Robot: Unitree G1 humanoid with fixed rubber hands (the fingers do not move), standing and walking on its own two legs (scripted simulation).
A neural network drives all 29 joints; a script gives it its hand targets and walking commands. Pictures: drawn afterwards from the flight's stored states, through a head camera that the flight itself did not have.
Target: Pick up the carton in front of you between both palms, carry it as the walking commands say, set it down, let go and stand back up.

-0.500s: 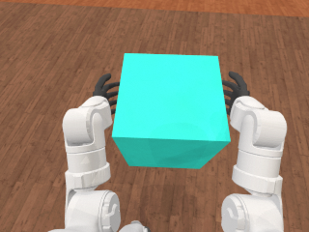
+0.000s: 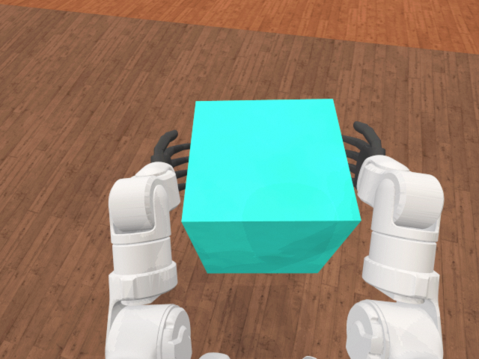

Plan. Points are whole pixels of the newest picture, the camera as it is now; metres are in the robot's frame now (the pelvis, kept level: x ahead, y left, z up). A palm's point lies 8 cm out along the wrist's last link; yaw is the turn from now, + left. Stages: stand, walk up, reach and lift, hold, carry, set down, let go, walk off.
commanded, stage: carry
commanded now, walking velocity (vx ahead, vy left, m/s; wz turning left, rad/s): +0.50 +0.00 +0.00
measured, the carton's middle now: (262, 195) +0.37 +0.03 +0.06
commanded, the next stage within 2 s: none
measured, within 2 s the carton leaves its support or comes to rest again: neither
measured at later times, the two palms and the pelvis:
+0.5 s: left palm (214, 23) +0.68 +0.15 +0.21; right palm (369, 31) +0.65 -0.14 +0.21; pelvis +0.31 +0.04 +0.06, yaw -1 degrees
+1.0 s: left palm out of the picture +0.99 +0.19 +0.28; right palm out of the picture +1.01 -0.11 +0.28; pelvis +0.64 +0.02 +0.11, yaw +0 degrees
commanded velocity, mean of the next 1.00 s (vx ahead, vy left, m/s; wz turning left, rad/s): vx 0.50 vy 0.00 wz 0.00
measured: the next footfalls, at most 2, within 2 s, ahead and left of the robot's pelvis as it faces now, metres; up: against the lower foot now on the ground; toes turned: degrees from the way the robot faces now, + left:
left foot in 0.26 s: +0.34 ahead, +0.13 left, +0.03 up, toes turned +7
right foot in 0.66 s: +0.61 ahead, -0.08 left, +0.08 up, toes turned -8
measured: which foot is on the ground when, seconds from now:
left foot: up 0.00-0.24, down 0.26-0.68, up 0.70-1.00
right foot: down 0.00-0.28, up 0.30-0.64, down 0.66-1.00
